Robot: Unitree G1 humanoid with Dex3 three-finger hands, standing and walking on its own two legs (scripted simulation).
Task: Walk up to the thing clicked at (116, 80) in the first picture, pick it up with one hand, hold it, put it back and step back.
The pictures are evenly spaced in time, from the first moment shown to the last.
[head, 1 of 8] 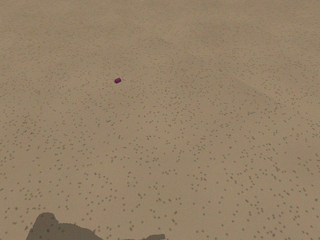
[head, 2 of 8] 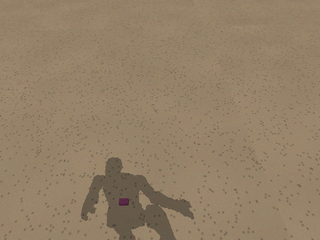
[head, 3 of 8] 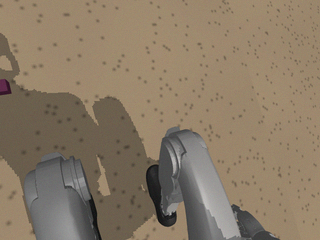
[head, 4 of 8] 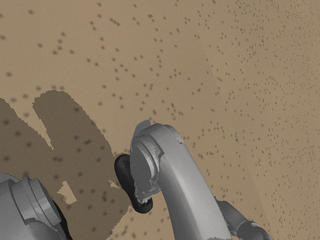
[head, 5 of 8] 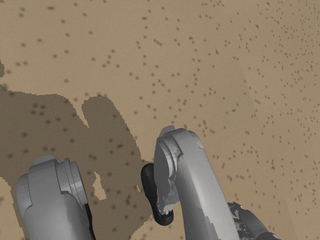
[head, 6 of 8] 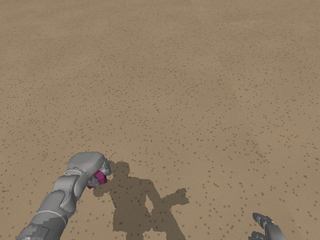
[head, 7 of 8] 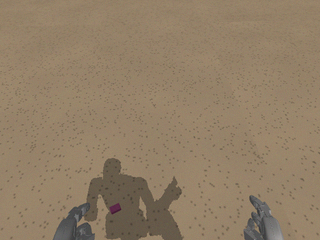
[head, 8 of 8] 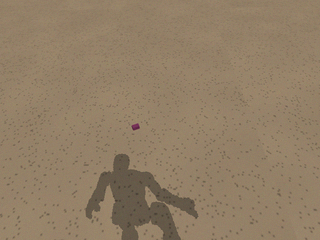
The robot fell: no
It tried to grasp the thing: yes
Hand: left
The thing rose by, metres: 0.68
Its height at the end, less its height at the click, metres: +0.00
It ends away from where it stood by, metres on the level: 0.07
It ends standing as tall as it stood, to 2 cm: yes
